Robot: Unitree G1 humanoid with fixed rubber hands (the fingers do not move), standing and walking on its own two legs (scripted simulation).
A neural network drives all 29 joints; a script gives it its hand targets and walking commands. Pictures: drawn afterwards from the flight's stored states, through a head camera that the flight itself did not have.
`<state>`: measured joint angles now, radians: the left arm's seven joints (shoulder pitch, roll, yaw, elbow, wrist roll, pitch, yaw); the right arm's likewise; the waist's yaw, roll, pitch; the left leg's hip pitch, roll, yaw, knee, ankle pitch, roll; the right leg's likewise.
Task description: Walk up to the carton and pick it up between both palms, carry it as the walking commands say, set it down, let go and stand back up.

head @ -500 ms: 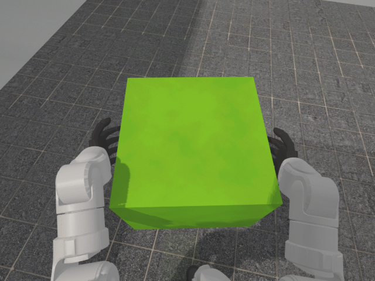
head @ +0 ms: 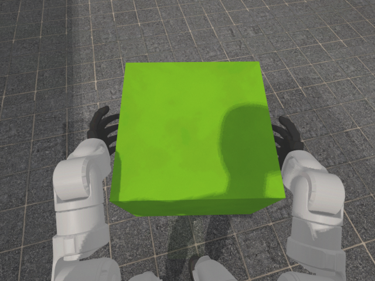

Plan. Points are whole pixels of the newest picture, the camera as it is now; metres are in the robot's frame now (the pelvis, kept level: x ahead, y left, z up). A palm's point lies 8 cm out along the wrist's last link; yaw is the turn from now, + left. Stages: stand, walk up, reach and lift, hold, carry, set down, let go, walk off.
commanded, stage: carry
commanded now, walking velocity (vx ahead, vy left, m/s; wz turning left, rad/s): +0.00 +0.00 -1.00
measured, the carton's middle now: (193, 144) +0.39 +0.00 +0.01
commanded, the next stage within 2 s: none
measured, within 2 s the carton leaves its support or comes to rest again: neither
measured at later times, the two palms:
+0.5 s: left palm (238, 115) +0.44 -0.09 +0.06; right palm out of the picture +0.30 -0.42 +0.06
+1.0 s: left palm (316, 99) +0.45 -0.23 +0.11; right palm out of the picture +0.26 -0.54 +0.09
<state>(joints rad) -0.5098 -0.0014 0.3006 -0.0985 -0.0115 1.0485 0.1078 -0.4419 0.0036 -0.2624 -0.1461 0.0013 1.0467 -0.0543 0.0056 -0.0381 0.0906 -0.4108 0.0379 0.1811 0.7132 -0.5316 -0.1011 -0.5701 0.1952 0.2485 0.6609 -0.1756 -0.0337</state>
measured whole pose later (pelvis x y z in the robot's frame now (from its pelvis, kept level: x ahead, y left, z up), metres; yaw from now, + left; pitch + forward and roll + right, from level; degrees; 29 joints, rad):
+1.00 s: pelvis +0.05 -0.21 +0.00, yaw -31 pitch +5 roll +4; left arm -0.54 0.02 0.30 -0.08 -0.01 1.10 0.10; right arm -0.49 0.00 -0.28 -0.14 0.01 1.12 -0.08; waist 0.00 -0.03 0.05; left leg -0.42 0.05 0.16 0.93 -0.60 -0.01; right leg -0.47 0.10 0.11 0.71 -0.30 -0.09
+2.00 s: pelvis -0.03 -0.14 -0.01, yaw -34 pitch -1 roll -1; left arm -0.48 0.02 0.30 -0.04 0.00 1.18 0.10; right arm -0.43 0.03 -0.28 -0.08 -0.01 1.17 -0.08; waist 0.00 0.01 -0.05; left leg -0.36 0.02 0.16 0.77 -0.39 0.08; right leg -0.44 0.06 0.07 0.71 -0.25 -0.02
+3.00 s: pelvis -0.11 -0.12 +0.00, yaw -49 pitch +1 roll +1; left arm -0.49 0.01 0.30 -0.04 0.00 1.13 0.11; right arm -0.44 0.02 -0.28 -0.06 0.00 1.11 -0.07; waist 0.00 -0.01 0.02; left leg -0.38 0.06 0.23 0.71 -0.34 0.06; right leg -0.49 -0.01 0.01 0.65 -0.17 0.00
